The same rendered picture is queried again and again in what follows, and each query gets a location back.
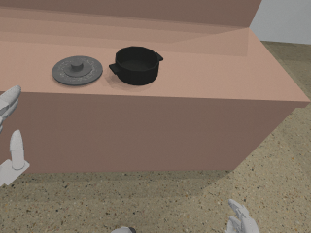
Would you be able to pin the lid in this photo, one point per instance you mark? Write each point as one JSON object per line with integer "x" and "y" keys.
{"x": 63, "y": 73}

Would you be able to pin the table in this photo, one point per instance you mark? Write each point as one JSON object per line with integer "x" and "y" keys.
{"x": 218, "y": 93}

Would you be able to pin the knob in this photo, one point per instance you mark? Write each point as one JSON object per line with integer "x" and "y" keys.
{"x": 77, "y": 64}

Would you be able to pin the pot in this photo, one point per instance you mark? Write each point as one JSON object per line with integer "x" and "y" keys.
{"x": 136, "y": 65}

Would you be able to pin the robot right hand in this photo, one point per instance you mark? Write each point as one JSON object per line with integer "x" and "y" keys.
{"x": 246, "y": 225}

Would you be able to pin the robot left hand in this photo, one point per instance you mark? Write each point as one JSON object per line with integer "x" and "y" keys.
{"x": 11, "y": 169}

